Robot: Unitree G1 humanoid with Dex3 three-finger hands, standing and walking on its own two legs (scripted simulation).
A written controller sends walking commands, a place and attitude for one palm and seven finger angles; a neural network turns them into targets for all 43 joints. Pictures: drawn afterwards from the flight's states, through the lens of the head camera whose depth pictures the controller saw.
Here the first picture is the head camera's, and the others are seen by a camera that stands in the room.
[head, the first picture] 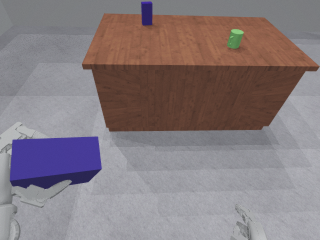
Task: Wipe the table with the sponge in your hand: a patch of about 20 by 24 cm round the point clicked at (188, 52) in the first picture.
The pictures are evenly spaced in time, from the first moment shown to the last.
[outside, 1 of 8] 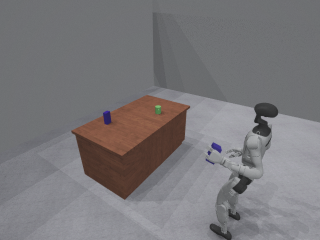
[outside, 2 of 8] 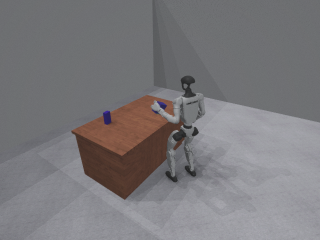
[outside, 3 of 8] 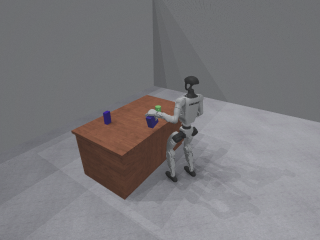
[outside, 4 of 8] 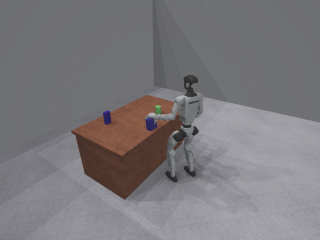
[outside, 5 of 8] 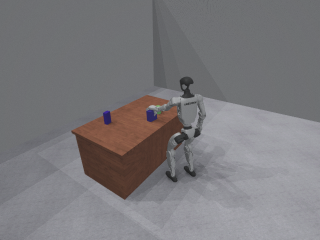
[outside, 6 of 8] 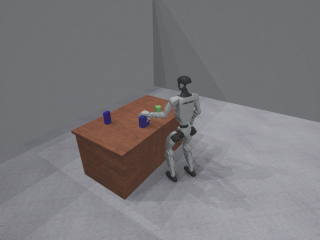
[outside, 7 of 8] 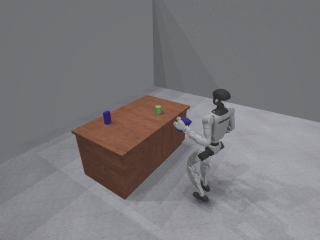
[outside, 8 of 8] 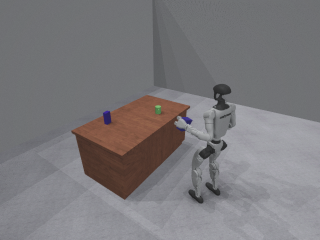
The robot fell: no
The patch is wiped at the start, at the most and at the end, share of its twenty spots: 0.00 1.00 1.00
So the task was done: yes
